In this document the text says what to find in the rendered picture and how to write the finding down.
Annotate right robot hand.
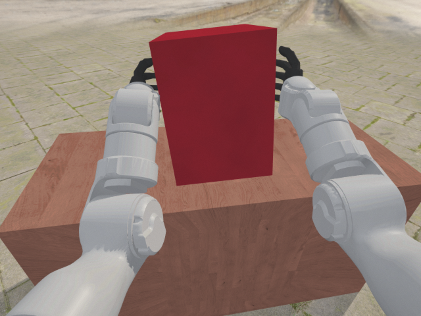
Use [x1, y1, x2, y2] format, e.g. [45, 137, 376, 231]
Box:
[275, 46, 303, 101]

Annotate pedestal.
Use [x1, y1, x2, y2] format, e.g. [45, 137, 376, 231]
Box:
[0, 119, 421, 316]

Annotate right robot upper arm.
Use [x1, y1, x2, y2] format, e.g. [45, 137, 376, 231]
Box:
[312, 173, 421, 316]

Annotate right robot forearm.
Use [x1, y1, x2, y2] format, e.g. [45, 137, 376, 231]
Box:
[278, 76, 407, 223]

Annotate left robot forearm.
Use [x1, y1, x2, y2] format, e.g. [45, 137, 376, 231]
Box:
[79, 82, 160, 243]

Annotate left robot hand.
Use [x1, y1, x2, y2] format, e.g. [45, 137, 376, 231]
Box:
[130, 58, 161, 111]

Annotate carton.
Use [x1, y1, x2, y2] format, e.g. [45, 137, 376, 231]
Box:
[149, 24, 277, 186]

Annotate left robot upper arm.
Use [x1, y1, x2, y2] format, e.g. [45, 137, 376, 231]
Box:
[5, 194, 166, 316]

